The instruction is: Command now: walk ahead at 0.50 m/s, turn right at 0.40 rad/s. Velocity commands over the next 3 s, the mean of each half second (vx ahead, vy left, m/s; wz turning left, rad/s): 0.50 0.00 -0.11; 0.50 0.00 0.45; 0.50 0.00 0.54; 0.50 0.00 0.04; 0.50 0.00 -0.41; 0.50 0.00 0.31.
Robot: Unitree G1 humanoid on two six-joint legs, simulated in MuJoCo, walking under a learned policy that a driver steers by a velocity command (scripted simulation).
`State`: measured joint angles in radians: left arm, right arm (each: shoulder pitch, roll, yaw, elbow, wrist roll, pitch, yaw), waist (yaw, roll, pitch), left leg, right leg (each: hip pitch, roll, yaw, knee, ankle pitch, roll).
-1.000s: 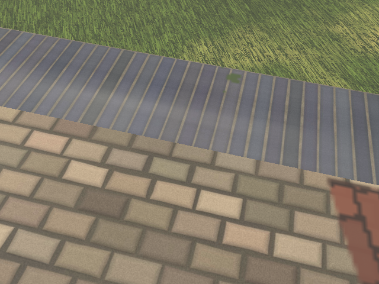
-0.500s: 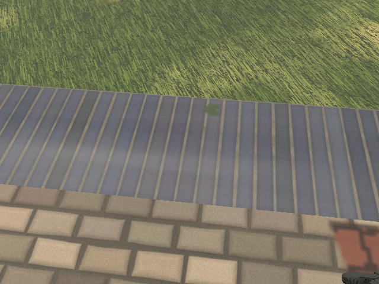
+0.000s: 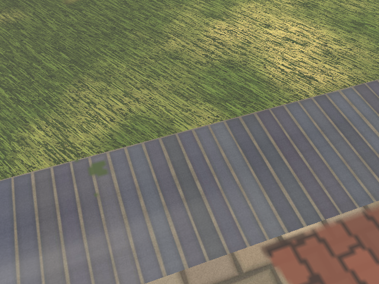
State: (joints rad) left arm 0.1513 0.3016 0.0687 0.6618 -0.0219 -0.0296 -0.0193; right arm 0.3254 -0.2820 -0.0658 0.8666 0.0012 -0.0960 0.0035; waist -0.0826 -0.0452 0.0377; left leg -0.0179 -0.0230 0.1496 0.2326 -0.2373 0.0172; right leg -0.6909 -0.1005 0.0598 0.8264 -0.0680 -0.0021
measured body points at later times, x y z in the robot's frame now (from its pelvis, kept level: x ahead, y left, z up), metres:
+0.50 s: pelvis +0.28 -0.06 +0.00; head +0.30 -0.07 +0.45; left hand +0.34 +0.21 -0.11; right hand +0.42 -0.33 -0.11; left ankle +0.45 +0.11 -0.67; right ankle +0.22 -0.14 -0.74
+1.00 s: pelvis +0.57 +0.00 +0.00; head +0.60 +0.02 +0.45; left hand +0.68 +0.30 -0.09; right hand +0.71 -0.26 -0.11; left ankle +0.54 +0.07 -0.74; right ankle +0.74 -0.16 -0.68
